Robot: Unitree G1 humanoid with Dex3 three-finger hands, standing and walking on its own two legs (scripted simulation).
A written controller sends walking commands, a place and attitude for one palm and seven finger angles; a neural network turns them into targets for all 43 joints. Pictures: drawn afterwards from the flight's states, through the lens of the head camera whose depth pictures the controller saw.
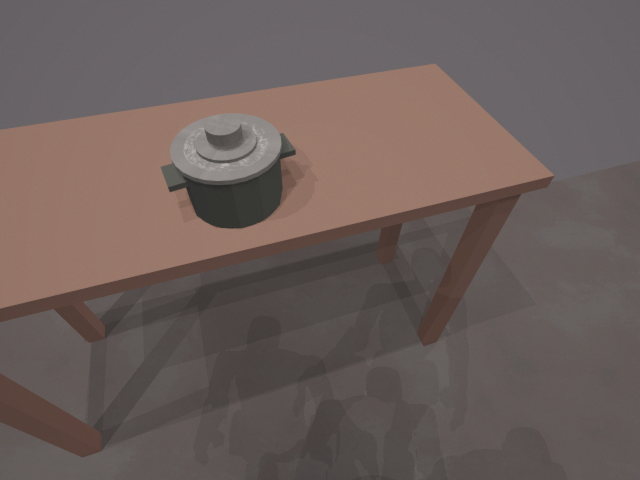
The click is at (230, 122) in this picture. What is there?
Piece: lid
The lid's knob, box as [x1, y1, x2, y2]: [204, 114, 242, 146]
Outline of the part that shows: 235,116 221,114 209,118 204,124 208,141 212,144 222,146 232,144 239,140 242,133 240,122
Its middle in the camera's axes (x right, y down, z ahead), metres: -0.15 -0.16 +0.58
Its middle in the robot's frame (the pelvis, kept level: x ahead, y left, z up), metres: +0.56 +0.18 +0.13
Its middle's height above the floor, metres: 0.90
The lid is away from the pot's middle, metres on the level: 0.00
